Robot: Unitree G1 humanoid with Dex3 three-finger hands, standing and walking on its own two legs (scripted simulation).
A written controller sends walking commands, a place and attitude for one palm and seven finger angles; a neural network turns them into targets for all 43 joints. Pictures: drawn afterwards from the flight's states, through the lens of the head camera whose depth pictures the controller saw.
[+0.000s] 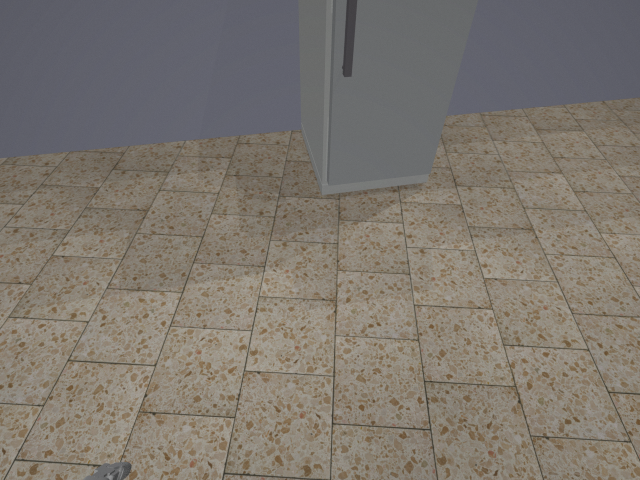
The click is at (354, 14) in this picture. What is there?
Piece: fridge door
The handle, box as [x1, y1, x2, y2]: [342, 0, 356, 76]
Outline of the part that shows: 356,0 347,0 344,58 342,66 344,76 351,76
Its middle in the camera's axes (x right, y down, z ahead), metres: +0.09 -0.75 +1.25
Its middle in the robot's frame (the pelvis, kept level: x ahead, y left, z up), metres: +1.46 -0.02 +0.09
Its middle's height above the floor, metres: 0.86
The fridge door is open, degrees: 0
